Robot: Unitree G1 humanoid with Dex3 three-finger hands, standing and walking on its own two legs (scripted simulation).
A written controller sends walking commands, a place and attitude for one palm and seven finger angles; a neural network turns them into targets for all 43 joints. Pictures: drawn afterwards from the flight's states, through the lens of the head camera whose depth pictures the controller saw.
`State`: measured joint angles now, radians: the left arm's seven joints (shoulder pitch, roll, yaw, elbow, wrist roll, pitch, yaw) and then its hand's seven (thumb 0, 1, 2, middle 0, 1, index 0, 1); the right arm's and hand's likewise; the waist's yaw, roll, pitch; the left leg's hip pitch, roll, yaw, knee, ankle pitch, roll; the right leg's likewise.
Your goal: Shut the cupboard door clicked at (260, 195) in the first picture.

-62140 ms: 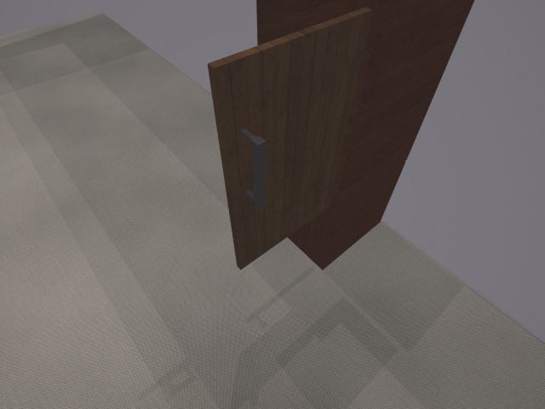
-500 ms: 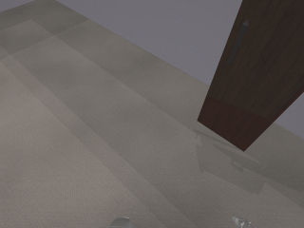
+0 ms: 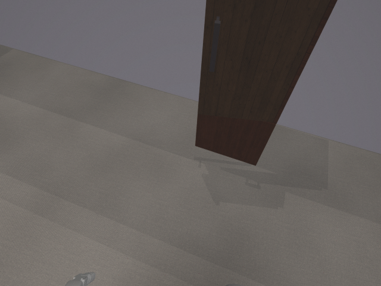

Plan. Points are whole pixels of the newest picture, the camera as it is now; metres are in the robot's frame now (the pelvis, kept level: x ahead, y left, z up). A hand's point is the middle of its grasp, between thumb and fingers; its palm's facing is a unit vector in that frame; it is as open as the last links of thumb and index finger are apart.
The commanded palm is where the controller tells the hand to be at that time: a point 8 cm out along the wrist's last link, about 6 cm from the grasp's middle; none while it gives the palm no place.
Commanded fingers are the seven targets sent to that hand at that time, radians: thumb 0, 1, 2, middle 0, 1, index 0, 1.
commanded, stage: take the last steps up to it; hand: left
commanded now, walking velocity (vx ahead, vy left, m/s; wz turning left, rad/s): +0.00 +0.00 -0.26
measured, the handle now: (214, 45) +0.85 -0.05 +0.03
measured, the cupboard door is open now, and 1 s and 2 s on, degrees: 14 14 14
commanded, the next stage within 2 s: come to a stop and stand still in 1.20 s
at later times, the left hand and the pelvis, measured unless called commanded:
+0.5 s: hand out of the picture +0.09 +0.16 -0.18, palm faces -0.01 -0.98 -0.18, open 7.3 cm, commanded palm none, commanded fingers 0.00 0.90 0.90 -0.20 -0.30 -0.20 -0.30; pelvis +0.08 -0.04 -0.01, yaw -4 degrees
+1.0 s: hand (181, 202) +0.36 +0.04 -0.18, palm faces -0.19 -0.96 -0.22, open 7.4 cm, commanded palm none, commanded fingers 0.00 0.90 0.90 -0.20 -0.30 -0.20 -0.30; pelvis +0.24 -0.14 -0.02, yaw -11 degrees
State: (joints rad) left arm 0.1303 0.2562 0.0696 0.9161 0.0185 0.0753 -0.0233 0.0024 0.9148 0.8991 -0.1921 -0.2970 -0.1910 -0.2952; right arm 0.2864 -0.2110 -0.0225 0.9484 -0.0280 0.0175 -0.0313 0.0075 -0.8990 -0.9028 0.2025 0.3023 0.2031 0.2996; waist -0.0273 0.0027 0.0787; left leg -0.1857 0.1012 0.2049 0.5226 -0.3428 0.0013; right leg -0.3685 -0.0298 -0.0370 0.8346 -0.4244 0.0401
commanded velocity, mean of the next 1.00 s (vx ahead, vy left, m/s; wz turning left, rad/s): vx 0.28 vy -0.10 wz -0.11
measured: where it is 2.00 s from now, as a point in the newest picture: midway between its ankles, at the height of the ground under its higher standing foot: (230, 259)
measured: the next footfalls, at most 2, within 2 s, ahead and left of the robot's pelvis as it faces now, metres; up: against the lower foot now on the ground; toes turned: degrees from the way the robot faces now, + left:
right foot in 0.06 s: +0.02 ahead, -0.12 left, +0.00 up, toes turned -5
left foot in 0.50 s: +0.17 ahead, +0.06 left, +0.00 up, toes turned +2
